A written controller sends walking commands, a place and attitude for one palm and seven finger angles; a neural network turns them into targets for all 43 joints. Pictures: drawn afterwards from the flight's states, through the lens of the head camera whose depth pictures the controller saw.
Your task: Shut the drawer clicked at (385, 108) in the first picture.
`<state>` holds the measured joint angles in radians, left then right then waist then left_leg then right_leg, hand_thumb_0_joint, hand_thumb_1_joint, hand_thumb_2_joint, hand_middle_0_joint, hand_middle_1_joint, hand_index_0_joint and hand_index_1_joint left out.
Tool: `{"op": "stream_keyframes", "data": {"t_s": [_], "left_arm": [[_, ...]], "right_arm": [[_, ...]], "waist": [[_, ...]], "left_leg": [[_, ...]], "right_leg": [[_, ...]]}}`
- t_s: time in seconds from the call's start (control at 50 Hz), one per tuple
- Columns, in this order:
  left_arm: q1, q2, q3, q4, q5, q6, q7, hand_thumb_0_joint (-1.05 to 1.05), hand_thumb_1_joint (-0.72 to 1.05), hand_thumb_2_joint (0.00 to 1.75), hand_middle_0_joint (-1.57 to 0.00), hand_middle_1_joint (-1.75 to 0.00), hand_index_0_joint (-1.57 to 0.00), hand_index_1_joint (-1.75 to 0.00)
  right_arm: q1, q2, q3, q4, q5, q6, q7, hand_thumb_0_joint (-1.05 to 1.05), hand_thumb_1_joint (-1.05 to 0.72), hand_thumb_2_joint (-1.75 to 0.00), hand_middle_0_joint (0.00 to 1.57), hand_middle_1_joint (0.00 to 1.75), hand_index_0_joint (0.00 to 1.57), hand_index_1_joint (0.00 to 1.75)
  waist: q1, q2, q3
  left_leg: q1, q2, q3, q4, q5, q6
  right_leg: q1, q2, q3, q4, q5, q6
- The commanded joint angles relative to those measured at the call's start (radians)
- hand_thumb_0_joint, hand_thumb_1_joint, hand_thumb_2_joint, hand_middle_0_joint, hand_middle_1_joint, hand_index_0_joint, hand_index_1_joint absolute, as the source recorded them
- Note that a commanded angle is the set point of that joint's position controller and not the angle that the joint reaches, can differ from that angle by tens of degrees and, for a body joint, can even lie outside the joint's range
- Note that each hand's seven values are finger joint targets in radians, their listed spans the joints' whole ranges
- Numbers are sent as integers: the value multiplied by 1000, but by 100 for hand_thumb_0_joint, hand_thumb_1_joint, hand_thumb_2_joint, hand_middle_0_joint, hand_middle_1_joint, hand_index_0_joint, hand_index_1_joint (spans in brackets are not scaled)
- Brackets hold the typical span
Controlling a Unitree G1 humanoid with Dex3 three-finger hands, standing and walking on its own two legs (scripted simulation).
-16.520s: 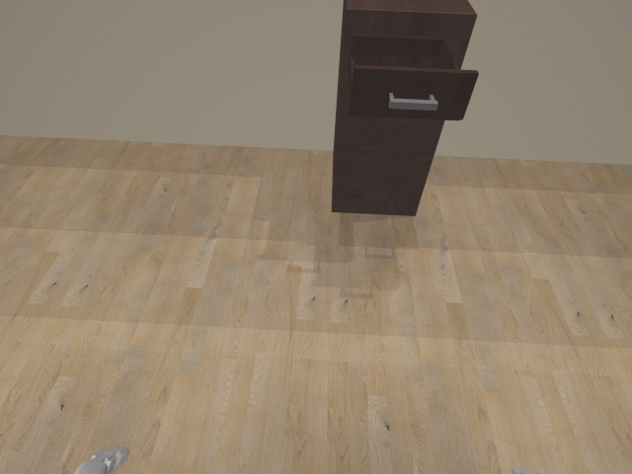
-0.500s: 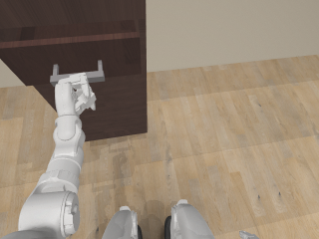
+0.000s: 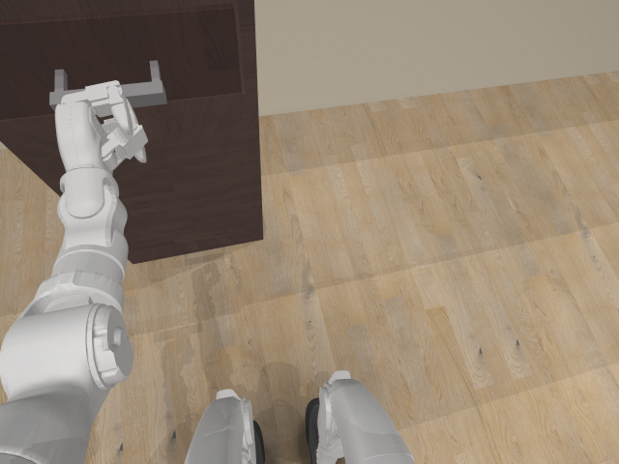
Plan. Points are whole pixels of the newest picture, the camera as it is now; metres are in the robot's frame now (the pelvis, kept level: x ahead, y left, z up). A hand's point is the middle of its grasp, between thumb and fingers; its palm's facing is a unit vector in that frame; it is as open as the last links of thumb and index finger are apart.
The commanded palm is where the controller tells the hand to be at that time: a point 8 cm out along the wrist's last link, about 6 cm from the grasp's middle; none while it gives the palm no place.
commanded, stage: push the drawer shut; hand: left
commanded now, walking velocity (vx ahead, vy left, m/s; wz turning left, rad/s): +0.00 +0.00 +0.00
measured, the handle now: (109, 85) +0.59 +0.20 +0.04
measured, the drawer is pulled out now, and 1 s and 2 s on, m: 0.00 0.00 0.00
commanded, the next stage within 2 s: pull the fist back off the drawer in 0.26 s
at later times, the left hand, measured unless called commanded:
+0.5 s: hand (133, 129) +0.53 +0.17 +0.03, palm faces +0.15 -0.99 -0.05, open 2.7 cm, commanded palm +0.53 +0.19 +0.04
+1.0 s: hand (130, 142) +0.50 +0.17 +0.04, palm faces +0.15 -0.99 -0.03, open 3.2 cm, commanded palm +0.46 +0.20 +0.04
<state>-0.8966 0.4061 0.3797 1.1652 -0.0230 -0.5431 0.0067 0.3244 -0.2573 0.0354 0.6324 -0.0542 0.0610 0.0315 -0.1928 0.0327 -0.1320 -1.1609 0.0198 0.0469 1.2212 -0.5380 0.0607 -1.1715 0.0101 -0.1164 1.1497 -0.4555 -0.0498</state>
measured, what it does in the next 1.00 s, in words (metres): stands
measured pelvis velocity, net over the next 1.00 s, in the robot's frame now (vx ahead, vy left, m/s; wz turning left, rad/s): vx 0.00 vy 0.01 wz -0.02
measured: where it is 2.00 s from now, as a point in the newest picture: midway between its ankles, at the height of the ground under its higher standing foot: outside the picture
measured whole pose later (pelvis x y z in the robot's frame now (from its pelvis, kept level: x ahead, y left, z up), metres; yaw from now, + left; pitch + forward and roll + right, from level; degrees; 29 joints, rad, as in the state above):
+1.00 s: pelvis +0.00 +0.01 +0.01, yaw -1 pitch +26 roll -3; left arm -0.78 0.36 0.35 1.06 -0.05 -0.51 0.03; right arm 0.37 -0.25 0.04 0.61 -0.04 0.08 0.07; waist -0.17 0.04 -0.15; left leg -1.12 0.03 0.06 1.19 -0.53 0.07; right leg -1.13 0.02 -0.10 1.10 -0.43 -0.03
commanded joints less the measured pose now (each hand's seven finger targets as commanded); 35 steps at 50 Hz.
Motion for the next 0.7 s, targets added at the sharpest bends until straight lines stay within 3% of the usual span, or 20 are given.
{"op": "stream_keyframes", "data": {"t_s": [0.0,0.1,0.14,0.16,0.22,0.24,0.28,0.32,0.38,0.42,0.52,0.56,0.62,0.68], "left_arm": [[-489,262,52,-189,-10,-65,14,0,90,90,-140,-160,-140,-160],[-609,247,19,-177,6,-62,27,0,90,90,-140,-160,-140,-160],[-660,272,27,-154,17,-57,38,0,90,90,-140,-160,-140,-160],[-693,299,36,-153,23,-59,45,0,90,90,-140,-160,-140,-160],[-765,294,10,-167,35,-64,51,0,90,90,-140,-160,-140,-160],[-786,326,21,-179,41,-69,54,0,90,90,-140,-160,-140,-160],[-824,314,0,-178,43,-70,55,0,90,90,-140,-160,-140,-160],[-848,327,-8,-165,49,-65,56,0,90,90,-140,-160,-140,-160],[-862,277,-49,-146,49,-51,59,0,90,90,-140,-160,-140,-160],[-852,282,-39,-141,50,-46,65,0,90,90,-140,-160,-140,-160],[-813,295,-15,-112,45,-29,71,0,90,90,-140,-160,-140,-160],[-797,268,-27,-107,41,-27,70,0,90,90,-140,-160,-140,-160],[-724,302,11,-105,35,-26,68,0,90,90,-140,-160,-140,-160],[-665,272,6,-135,24,-34,58,0,90,90,-140,-160,-140,-160]], "right_arm": [[196,-184,-64,-38,-4,1,-8,0,-90,-90,20,30,20,30],[215,-188,-62,-25,-7,9,-7,0,-90,-90,20,30,20,30],[222,-193,-59,-17,-9,6,-8,0,-90,-90,20,30,20,30],[226,-196,-56,-15,-11,4,-11,0,-90,-90,20,30,20,30],[233,-201,-55,-9,-14,-4,-12,0,-90,-90,20,30,20,30],[236,-204,-53,-6,-16,-6,-14,0,-90,-90,20,30,20,30],[237,-206,-50,-2,-16,-11,-12,0,-90,-90,20,30,20,30],[235,-210,-46,3,-16,-15,-15,0,-90,-90,20,30,20,30],[233,-213,-43,3,-16,-27,-14,0,-90,-90,20,30,20,30],[234,-216,-43,2,-20,-31,-10,0,-90,-90,20,30,20,30],[232,-220,-41,-7,-18,-38,-3,0,-90,-90,20,30,20,30],[235,-215,-39,-13,-19,-43,0,0,-90,-90,20,30,20,30],[224,-218,-40,-25,-14,-40,3,0,-90,-90,20,30,20,30],[221,-211,-43,-35,-12,-38,8,0,-90,-90,20,30,20,30]], "waist": [[-30,108,-548],[-74,125,-523],[-91,110,-488],[-96,130,-482],[-118,165,-522],[-114,191,-544],[-124,239,-562],[-138,235,-546],[-152,252,-525],[-138,265,-541],[-128,195,-531],[-124,200,-523],[-93,173,-511],[-73,181,-538]], "left_leg": [[334,2,-131,-130,388,-33],[343,8,-151,-126,358,-33],[303,6,-150,-121,299,-27],[295,6,-153,-121,281,-26],[332,6,-173,-118,270,-30],[349,8,-179,-118,280,-35],[382,9,-194,-117,268,-42],[368,11,-200,-121,226,-41],[387,16,-230,-142,167,-44],[387,14,-234,-142,156,-46],[324,13,-228,-145,104,-32],[312,10,-222,-149,96,-29],[270,7,-202,-151,81,-27],[296,7,-193,-153,130,-30]], "right_leg": [[294,19,108,-117,259,33],[220,21,99,-121,205,36],[204,22,103,-130,159,37],[190,22,103,-127,143,35],[147,22,97,-122,123,34],[143,22,95,-116,124,31],[98,22,89,-108,109,30],[83,23,87,-111,84,30],[34,20,79,-109,58,30],[40,18,79,-108,57,27],[80,17,87,-119,30,29],[91,17,88,-120,24,28],[133,19,98,-130,6,25],[155,18,96,-128,33,23]]}}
